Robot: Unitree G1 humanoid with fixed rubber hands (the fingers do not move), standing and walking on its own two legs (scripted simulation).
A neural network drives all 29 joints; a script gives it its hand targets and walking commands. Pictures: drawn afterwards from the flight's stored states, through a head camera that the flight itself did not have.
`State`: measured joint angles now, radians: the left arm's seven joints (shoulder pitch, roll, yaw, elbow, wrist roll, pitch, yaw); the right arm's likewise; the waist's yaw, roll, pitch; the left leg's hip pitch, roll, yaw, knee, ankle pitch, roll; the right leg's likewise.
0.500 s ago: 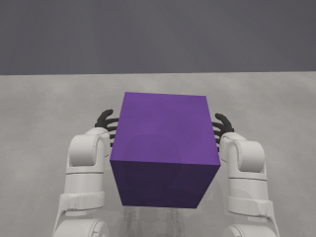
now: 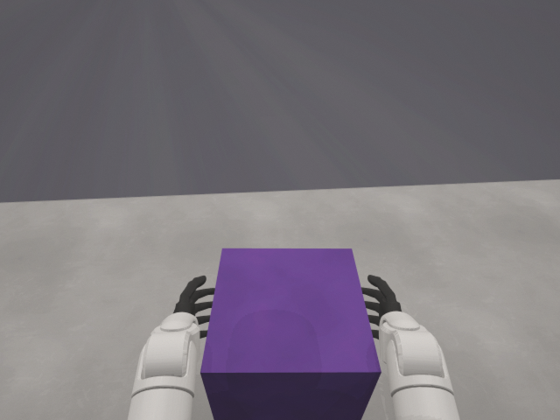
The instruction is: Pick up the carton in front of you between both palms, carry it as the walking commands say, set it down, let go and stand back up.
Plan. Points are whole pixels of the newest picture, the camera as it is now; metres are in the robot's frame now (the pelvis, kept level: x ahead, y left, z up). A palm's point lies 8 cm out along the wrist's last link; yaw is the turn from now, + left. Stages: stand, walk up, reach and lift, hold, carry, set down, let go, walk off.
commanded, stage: carry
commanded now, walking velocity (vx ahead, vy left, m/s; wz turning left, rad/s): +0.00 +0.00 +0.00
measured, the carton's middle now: (286, 346) +0.29 +0.00 -0.03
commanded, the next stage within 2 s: hold in 0.88 s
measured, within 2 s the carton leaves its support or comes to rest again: neither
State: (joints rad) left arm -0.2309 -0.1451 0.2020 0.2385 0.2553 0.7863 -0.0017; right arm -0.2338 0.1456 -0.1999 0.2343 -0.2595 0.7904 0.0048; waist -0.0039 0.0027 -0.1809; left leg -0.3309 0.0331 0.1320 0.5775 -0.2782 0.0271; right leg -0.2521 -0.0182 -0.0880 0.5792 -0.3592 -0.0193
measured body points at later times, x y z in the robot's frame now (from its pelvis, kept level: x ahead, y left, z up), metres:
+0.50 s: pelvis -0.03 +0.00 +0.00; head -0.08 +0.00 +0.45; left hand +0.27 +0.15 +0.04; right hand +0.27 -0.16 +0.04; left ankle +0.02 +0.10 -0.73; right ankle -0.03 -0.10 -0.73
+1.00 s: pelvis -0.04 +0.00 +0.01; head -0.07 +0.01 +0.46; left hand +0.26 +0.15 +0.04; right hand +0.25 -0.16 +0.04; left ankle +0.02 +0.10 -0.73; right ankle -0.03 -0.10 -0.73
